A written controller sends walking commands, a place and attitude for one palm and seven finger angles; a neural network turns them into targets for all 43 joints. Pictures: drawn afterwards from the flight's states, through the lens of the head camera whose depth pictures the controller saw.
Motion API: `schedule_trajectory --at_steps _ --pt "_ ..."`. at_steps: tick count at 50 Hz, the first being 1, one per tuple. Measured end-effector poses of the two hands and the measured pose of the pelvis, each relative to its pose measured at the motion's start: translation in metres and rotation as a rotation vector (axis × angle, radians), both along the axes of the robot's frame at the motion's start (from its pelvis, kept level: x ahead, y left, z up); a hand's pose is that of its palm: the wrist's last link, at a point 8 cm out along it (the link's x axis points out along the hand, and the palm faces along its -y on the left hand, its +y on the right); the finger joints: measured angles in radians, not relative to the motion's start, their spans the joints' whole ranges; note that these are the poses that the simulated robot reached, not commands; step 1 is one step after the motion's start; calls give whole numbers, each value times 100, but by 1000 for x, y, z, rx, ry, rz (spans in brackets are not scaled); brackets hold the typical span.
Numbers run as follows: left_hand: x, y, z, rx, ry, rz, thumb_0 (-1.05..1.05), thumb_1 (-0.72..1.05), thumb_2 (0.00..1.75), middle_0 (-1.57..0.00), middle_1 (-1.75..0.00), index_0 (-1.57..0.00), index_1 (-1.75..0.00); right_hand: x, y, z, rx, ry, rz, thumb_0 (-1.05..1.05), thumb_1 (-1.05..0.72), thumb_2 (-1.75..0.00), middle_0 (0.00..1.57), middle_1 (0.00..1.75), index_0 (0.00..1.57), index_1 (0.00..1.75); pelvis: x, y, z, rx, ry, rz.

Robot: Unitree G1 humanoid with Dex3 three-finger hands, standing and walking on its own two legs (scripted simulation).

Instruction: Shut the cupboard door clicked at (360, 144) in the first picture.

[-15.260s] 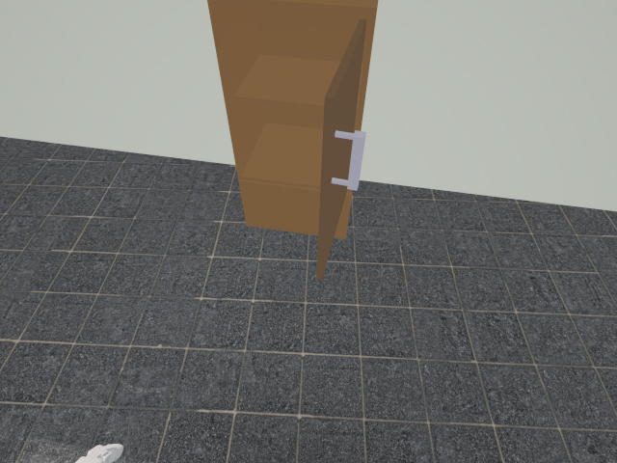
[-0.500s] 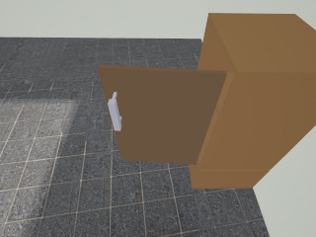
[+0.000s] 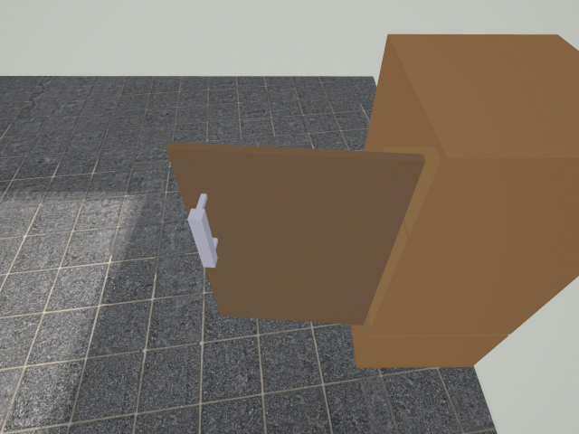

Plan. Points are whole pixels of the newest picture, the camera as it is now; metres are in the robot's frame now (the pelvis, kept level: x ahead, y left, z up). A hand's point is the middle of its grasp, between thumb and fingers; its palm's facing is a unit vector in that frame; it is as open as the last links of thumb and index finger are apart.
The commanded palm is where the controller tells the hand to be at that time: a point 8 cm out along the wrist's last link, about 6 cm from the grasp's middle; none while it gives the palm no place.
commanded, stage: come to a stop and stand still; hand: left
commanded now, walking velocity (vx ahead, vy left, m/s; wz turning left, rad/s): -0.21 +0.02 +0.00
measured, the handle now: (206, 231) +0.46 +0.19 -0.04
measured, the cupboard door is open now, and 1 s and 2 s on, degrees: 85 85 85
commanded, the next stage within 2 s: look again from close up in 1.02 s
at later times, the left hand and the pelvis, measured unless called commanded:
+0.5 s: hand out of the picture +0.08 +0.20 -0.16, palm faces +0.02 -0.96 -0.29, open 7.4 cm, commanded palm none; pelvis +0.00 -0.01 -0.01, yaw +1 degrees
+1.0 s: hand out of the picture -0.01 +0.23 -0.16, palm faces +0.00 -0.96 -0.29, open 7.4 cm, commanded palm none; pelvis -0.05 +0.02 +0.01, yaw +1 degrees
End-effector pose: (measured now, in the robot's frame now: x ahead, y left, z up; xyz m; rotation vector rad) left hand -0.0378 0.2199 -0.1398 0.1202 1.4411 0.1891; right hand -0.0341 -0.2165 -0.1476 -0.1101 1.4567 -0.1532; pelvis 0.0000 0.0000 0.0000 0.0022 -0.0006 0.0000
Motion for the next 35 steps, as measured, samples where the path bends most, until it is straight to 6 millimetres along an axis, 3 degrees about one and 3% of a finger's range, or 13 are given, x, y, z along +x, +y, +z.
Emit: schedule_trajectory --at_steps 4,10,20,29,35 --pt "15 -3 -2 4 7 10 1 91 90 -20 -30 -19 -30 28 -1 1 -15 -13 18 0 -91 -90 20 30 20 30 12 1 1 0 4 8" --pt "46 2 7 20 -26 -6 1 91 90 -20 -30 -20 -30 66 -6 12 -46 -81 18 0 -92 -90 20 30 20 30 16 4 10 0 -6 4" --pt "93 21 10 107 -164 -82 1 91 90 -20 -30 -20 -30 91 -30 4 -47 -155 41 0 -91 -90 20 30 20 30 5 -11 -1 15 9 4" --pt "108 28 11 92 -312 -104 1 90 90 -20 -30 -20 -30 125 -43 24 -115 -340 88 0 -91 -90 20 30 20 30 -11 -4 -6 -4 -8 18" --pt "99 35 14 70 -335 -125 1 90 90 -20 -30 -20 -30 124 -34 39 -123 -404 118 0 -91 -90 20 30 20 30 -29 5 -2 -11 -26 8"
